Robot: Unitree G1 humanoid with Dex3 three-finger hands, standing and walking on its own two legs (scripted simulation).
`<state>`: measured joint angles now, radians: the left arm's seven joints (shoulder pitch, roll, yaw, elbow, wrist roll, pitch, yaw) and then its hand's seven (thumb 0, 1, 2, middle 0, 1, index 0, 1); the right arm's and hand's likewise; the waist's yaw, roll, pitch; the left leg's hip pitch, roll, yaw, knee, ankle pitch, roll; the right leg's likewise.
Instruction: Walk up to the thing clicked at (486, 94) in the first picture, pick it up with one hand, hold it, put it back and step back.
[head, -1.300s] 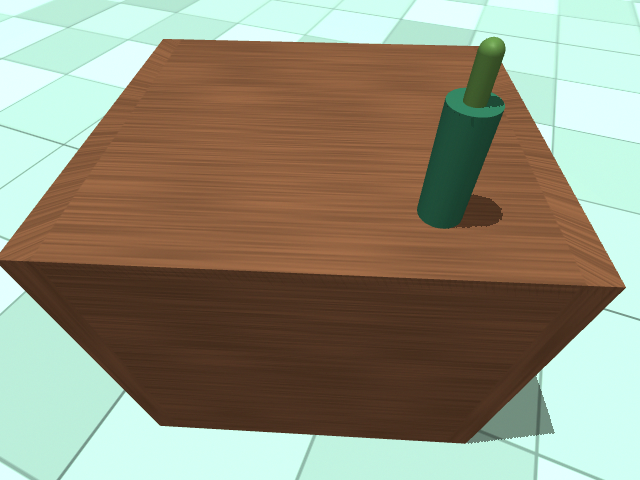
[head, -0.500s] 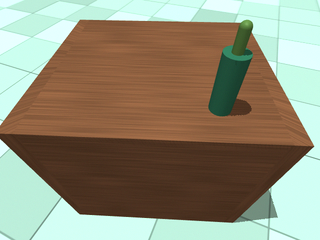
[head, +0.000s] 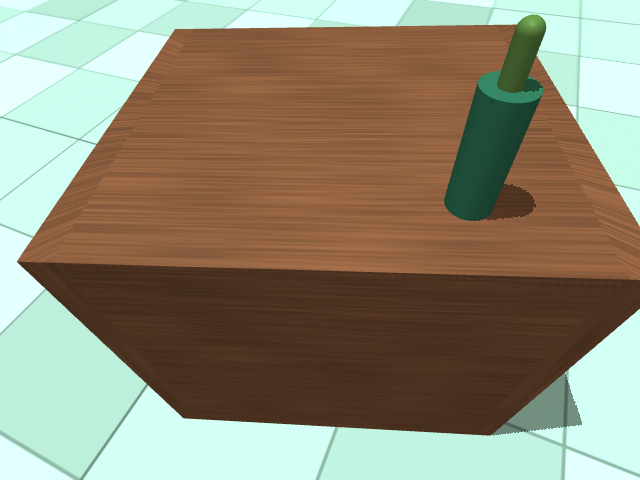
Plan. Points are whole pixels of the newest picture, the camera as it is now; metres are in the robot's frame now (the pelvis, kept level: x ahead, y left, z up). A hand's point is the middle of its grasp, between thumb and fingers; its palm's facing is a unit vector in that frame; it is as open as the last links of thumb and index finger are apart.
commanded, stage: walk up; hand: right
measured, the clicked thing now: (494, 129) +0.51 -0.20 +0.16
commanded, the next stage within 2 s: none
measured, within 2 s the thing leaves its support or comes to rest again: neither
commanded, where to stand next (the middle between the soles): +0.08 +0.03 m, yaw -2 degrees
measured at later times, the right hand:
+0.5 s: hand out of the picture +0.10 -0.21 -0.17, palm faces +0.04 +0.93 -0.37, open 7.4 cm
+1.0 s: hand out of the picture +0.07 -0.26 -0.16, palm faces +0.05 +0.92 -0.39, open 7.4 cm
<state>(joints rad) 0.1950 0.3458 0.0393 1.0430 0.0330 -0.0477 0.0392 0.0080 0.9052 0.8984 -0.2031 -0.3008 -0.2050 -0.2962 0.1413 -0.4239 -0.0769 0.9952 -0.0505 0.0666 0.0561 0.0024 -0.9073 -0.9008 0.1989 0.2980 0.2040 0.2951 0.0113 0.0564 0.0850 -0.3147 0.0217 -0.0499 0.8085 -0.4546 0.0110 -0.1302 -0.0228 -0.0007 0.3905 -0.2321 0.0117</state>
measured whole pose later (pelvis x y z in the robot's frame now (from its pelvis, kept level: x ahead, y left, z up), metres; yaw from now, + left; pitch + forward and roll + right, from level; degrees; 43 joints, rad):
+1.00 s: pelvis +0.01 +0.02 -0.02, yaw -2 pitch -3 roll +0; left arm 0.12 0.34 0.02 0.97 0.01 0.01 -0.02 0.01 0.91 0.90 -0.20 -0.30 -0.20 -0.30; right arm 0.17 -0.41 -0.03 0.96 0.00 0.00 -0.01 0.00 -0.91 -0.90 0.20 0.30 0.20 0.30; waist -0.03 0.02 0.12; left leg -0.24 0.04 -0.02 0.69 -0.48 0.01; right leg -0.27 -0.01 0.01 0.62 -0.30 0.00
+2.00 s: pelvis +0.02 +0.03 +0.01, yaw -2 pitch -2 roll +0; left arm 0.09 0.34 0.01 1.15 0.00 -0.01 -0.01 0.01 0.91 0.90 -0.20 -0.30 -0.20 -0.30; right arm 0.09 -0.34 -0.02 1.12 0.00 0.00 0.02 0.00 -0.91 -0.90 0.20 0.30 0.21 0.30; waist 0.00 0.01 0.06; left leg -0.09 0.02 -0.01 0.34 -0.21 -0.02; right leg -0.14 -0.03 0.01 0.34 -0.16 0.03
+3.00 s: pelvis +0.02 +0.02 +0.01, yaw -1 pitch -2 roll +0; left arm 0.11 0.36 0.00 1.13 0.00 -0.01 -0.01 0.01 0.91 0.90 -0.20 -0.30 -0.20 -0.30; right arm 0.11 -0.35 0.00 1.12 -0.01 0.00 0.01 0.00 -0.91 -0.90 0.20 0.30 0.21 0.30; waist 0.00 0.00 0.05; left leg -0.08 0.03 -0.02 0.33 -0.21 -0.03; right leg -0.13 -0.02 0.00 0.34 -0.18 0.02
